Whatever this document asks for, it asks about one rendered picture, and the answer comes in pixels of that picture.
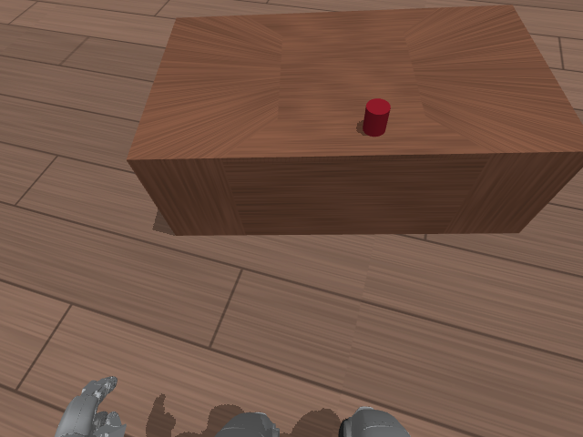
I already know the can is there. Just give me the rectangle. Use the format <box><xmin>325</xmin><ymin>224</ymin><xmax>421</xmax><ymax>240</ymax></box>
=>
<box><xmin>363</xmin><ymin>98</ymin><xmax>391</xmax><ymax>137</ymax></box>

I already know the left robot hand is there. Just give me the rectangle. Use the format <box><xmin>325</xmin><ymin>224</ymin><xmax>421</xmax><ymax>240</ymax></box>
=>
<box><xmin>55</xmin><ymin>376</ymin><xmax>127</xmax><ymax>437</ymax></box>

